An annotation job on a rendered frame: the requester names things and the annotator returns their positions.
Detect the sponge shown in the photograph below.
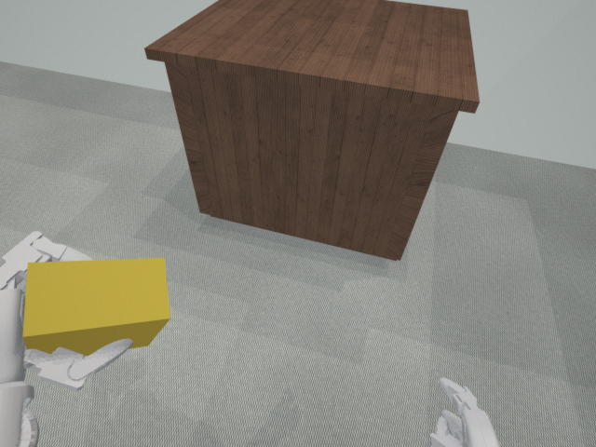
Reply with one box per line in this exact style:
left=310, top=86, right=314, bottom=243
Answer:
left=22, top=258, right=170, bottom=356

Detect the robot right hand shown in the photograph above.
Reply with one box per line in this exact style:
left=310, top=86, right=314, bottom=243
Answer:
left=431, top=377, right=501, bottom=447

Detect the robot left forearm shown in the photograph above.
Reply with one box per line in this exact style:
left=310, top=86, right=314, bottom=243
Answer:
left=0, top=381, right=39, bottom=447

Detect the table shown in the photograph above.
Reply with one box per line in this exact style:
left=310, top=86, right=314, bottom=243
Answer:
left=144, top=0, right=480, bottom=261

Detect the robot left hand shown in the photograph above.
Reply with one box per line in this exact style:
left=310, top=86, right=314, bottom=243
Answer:
left=0, top=231, right=134, bottom=391

